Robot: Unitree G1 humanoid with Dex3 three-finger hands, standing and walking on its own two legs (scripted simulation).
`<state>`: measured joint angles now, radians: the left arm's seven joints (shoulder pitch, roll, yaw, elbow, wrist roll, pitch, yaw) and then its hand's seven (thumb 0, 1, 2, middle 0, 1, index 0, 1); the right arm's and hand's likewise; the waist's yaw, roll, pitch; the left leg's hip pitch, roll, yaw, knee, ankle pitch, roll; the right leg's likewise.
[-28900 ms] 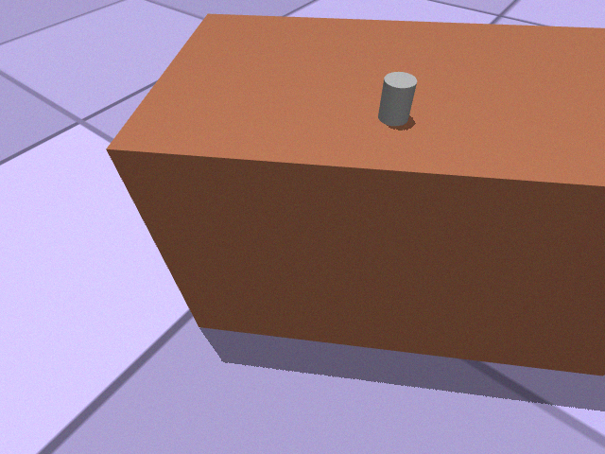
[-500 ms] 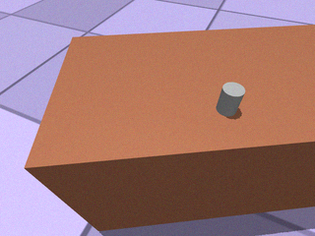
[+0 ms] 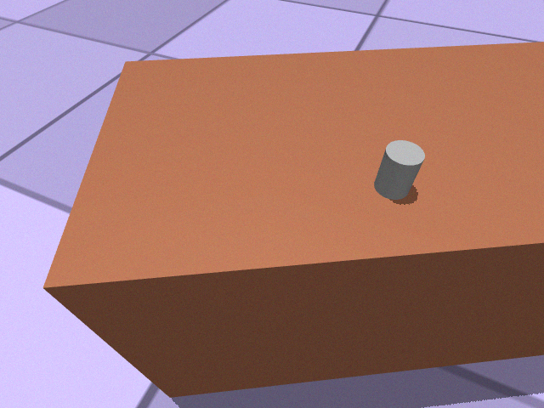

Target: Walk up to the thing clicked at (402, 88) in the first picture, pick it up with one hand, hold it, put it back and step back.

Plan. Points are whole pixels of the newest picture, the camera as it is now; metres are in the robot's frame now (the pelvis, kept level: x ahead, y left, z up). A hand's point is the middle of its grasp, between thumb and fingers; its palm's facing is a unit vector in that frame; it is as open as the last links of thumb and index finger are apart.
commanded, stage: stand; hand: right
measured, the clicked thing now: (397, 170) +0.48 -0.21 +0.06
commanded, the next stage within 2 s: step back in 0.62 s
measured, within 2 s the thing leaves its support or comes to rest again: neither
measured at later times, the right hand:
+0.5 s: hand out of the picture +0.07 -0.26 -0.16, palm faces -0.01 +0.94 -0.34, open 7.4 cm
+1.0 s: hand out of the picture +0.07 -0.31 -0.18, palm faces -0.02 +0.94 -0.33, open 7.4 cm
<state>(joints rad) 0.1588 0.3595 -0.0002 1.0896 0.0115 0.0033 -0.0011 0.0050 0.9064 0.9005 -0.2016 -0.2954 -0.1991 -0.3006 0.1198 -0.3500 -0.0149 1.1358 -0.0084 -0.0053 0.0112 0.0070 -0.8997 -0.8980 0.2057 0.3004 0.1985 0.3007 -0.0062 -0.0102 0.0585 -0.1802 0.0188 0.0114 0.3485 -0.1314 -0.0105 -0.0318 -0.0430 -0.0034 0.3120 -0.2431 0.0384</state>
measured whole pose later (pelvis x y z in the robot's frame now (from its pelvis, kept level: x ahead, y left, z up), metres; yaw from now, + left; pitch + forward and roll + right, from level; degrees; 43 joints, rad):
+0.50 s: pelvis +0.00 +0.00 +0.00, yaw +0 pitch -2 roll +0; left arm 0.15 0.36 0.00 1.09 0.01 0.00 0.00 0.00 0.91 0.90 -0.20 -0.30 -0.20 -0.30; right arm 0.11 -0.35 -0.01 1.13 -0.01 -0.01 0.01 0.01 -0.90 -0.90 0.21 0.30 0.20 0.30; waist -0.01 -0.01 0.05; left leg -0.18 0.02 0.01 0.35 -0.13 -0.01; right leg -0.03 -0.04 -0.01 0.31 -0.25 0.04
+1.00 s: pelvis -0.07 -0.05 -0.02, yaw +0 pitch -1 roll +2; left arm 0.16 0.35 0.05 0.95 0.03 0.04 0.00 0.00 0.91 0.90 -0.20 -0.30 -0.20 -0.30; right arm 0.03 -0.42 -0.06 0.95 0.01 0.07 0.00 0.01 -0.90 -0.90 0.20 0.30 0.20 0.30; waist 0.03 0.05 0.18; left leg -0.49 -0.09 -0.13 1.01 -0.48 0.02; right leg -0.26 -0.01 -0.01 0.63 -0.34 -0.04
